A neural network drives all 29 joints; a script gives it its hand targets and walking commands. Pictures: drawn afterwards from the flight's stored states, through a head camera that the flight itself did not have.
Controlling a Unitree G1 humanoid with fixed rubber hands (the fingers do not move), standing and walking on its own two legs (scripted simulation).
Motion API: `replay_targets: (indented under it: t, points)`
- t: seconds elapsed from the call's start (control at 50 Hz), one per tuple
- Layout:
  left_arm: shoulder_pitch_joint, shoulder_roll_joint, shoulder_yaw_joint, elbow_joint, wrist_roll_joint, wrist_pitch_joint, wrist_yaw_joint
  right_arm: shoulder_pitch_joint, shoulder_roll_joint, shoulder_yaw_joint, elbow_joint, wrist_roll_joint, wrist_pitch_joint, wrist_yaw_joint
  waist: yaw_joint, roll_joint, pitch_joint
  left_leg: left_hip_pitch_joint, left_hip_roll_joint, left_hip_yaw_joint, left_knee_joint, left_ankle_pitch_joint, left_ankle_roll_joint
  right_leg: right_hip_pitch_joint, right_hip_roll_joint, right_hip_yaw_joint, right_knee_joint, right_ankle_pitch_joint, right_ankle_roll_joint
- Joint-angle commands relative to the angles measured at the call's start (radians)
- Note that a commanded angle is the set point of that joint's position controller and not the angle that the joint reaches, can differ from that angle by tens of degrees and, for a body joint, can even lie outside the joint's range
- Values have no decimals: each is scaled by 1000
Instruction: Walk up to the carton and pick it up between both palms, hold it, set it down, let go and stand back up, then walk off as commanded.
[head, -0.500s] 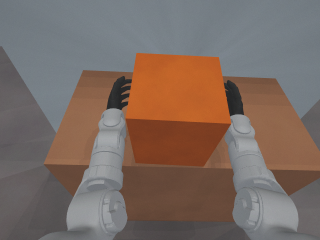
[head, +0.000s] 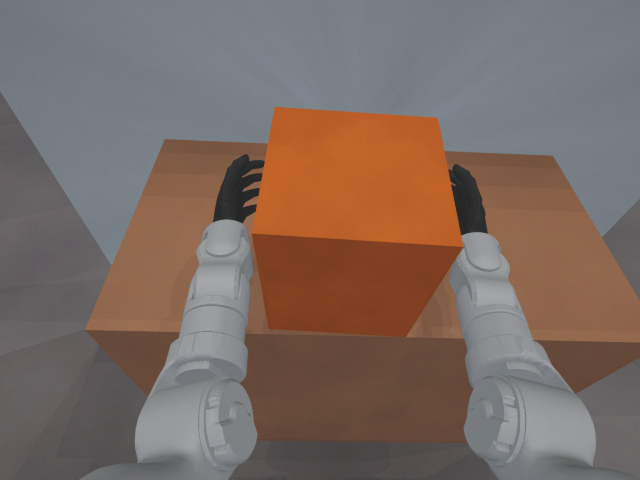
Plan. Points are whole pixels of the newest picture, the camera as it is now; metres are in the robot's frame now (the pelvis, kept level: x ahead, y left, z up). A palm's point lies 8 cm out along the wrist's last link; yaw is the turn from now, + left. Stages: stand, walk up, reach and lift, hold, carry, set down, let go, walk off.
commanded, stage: set down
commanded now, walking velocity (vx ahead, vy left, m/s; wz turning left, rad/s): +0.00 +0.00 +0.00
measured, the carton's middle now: (346, 232) +0.43 -0.03 +0.06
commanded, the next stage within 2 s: none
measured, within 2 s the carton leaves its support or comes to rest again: rests again in 0.22 s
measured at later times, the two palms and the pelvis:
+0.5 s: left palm (229, 230) +0.43 +0.13 +0.07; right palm (454, 239) +0.41 -0.17 +0.08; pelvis -0.01 +0.00 +0.00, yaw -1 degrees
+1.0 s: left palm (215, 263) +0.37 +0.14 +0.07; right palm (469, 280) +0.35 -0.18 +0.07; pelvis -0.05 -0.01 +0.00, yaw -1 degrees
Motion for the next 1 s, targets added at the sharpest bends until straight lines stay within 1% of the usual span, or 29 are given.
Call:
replay_targets:
  t: [0.0, 0.02, 0.04, 0.06, 0.1, 0.16, 0.26, 0.28, 0.3, 0.38, 0.44, 0.48, 0.52, 0.54, 0.58, 0.6, 0.68, 0.72, 0.74, 0.76, 0.8, 0.82, 0.84, 0.86, 0.88, 0.9, 0.92, 0.96, 0.98]
  points:
    - [-352, -191, -87, 73, 76, -35, -69, -406, 332, 56, -93, -156, -34, 144, 78, 8, -399, -5, -22, 176, -42, 444, -7, 164, 22, -39, 58, 431, 28]
    - [-368, -157, -123, 57, 50, -35, -57, -389, 257, 39, -78, -139, -31, 135, 48, 25, -438, 17, -17, 172, -38, 437, -17, 129, 31, -50, 54, 388, 23]
    - [-374, -154, -96, 48, 60, -40, -43, -396, 266, 47, -54, -129, -24, 135, 93, 35, -395, 41, -12, 175, -38, 458, -11, 114, 31, -37, 36, 343, 21]
    - [-354, -106, -104, 56, 38, -40, -32, -362, 210, 45, -55, -120, -22, 123, 63, 16, -416, 51, -12, 165, -26, 485, -17, 119, 38, -45, 38, 372, 17]
    - [-365, -54, -115, 46, 16, -54, -13, -374, 172, 79, -51, -88, -26, 106, 85, 19, -401, 6, -17, 169, -25, 470, -9, 142, 26, -32, 53, 414, 22]
    - [-341, 176, -171, 69, -69, -67, 57, -364, -114, 130, 4, 32, -41, 46, 75, 58, -439, 27, -14, 170, -4, 501, -26, 113, 36, -25, 48, 414, 9]
    - [-466, 219, -289, 78, -222, -113, 115, -456, -143, 274, 57, 196, -43, -21, 82, 22, -526, -87, -21, 172, 27, 501, -24, 143, 38, 20, 72, 548, 17]
    - [-532, 229, -330, 69, -252, -124, 130, -505, -173, 261, 80, 217, -48, -32, 64, 69, -603, -102, -15, 167, 47, 545, -46, 117, 42, 16, 96, 573, 10]
    - [-540, 237, -312, 110, -260, -134, 136, -492, -169, 276, 82, 224, -43, -44, 80, 52, -634, -125, -20, 169, 45, 499, -42, 128, 37, 20, 88, 538, 2]
    - [-506, 283, -304, 178, -281, -153, 141, -455, -213, 341, 131, 299, -51, -68, 112, 84, -760, -111, -17, 156, 89, 637, -64, 134, 43, 30, 119, 656, -5]
    - [-469, 278, -309, 174, -288, -161, 142, -453, -239, 371, 121, 355, -68, -67, 133, 112, -802, -51, -4, 143, 116, 740, -82, 89, 62, 24, 121, 628, -18]
    - [-471, 276, -316, 164, -296, -148, 139, -438, -272, 351, 112, 345, -68, -69, 127, 96, -776, -11, 8, 132, 104, 702, -85, 35, 68, 14, 85, 530, -25]
    - [-456, 281, -333, 151, -316, -161, 135, -441, -270, 374, 73, 364, -92, -73, 124, 99, -807, -2, 6, 125, 140, 789, -91, 15, 72, 12, 109, 604, -20]
    - [-369, 273, -335, 142, -319, -158, 121, -372, -270, 383, 65, 359, -106, -79, 110, 85, -774, -36, -7, 126, 129, 777, -82, 75, 60, 30, 117, 682, -12]
    - [-447, 325, -317, 149, -322, -178, 124, -435, -294, 355, 76, 359, -103, -80, 103, 83, -816, -77, -7, 137, 121, 728, -80, 66, 63, 26, 121, 628, -12]
    - [-534, 339, -303, 250, -337, -177, 127, -534, -304, 350, 102, 360, -87, -78, 115, 67, -748, -133, -11, 139, 103, 630, -75, 33, 55, 26, 110, 528, -13]
    - [-314, 338, -291, 158, -327, -175, 104, -319, -279, 427, 74, 407, -102, -76, 133, 47, -774, -110, -18, 143, 83, 663, -68, 188, 56, 45, 123, 690, 1]
    - [-366, 342, -313, 157, -332, -177, 96, -377, -310, 419, 62, 422, -100, -82, 95, 80, -769, -126, -23, 144, 74, 583, -72, 164, 56, 29, 112, 594, -1]
    - [-218, 323, -319, 105, -317, -156, 95, -224, -308, 423, 80, 422, -101, -80, 87, 78, -730, -38, -14, 127, 80, 682, -76, 184, 69, 23, 97, 660, -12]
    - [-328, 345, -316, 163, -331, -158, 88, -311, -321, 413, 88, 420, -88, -83, 87, 67, -700, -87, -21, 134, 66, 577, -68, 140, 65, 22, 81, 548, -1]
    - [-275, 352, -294, 73, -341, -175, 83, -287, -301, 436, -10, 445, -107, -86, 111, 45, -791, -79, -24, 146, 61, 580, -63, 202, 57, 30, 85, 579, 2]
    - [-324, 379, -282, 135, -331, -186, 77, -319, -281, 449, 18, 426, -95, -88, 132, 49, -765, -117, -29, 159, 47, 522, -53, 177, 51, 42, 79, 524, 3]
    - [-379, 393, -294, 149, -350, -186, 86, -357, -320, 408, 23, 428, -84, -86, 119, 70, -730, -128, -30, 155, 49, 489, -59, 148, 53, 33, 85, 471, 0]
    - [-241, 366, -299, 94, -334, -177, 81, -238, -297, 439, 2, 437, -98, -83, 123, 49, -747, -80, -27, 149, 55, 544, -57, 203, 61, 36, 83, 544, 1]
    - [-437, 405, -278, 185, -323, -188, 89, -442, -321, 412, 29, 423, -71, -89, 137, 81, -678, -149, -30, 161, 25, 380, -56, 131, 54, 36, 65, 338, -2]
    - [-285, 365, -321, 108, -346, -190, 95, -292, -301, 443, -37, 459, -81, -74, 135, 67, -718, -97, -21, 145, 32, 429, -53, 146, 60, 27, 65, 376, -13]
    - [-259, 348, -338, 91, -365, -186, 92, -277, -296, 448, -60, 458, -80, -72, 119, 38, -708, -90, -18, 145, 35, 429, -52, 150, 62, 18, 64, 373, -9]
    - [-238, 347, -358, 14, -371, -183, 97, -226, -315, 404, -101, 427, -83, -85, 87, 73, -731, -61, -15, 131, 29, 422, -59, 150, 62, 14, 62, 348, -11]
    - [-286, 362, -372, 63, -389, -178, 97, -266, -331, 409, -93, 438, -72, -81, 81, 51, -687, -81, -22, 131, 23, 356, -51, 131, 59, 9, 53, 286, -4]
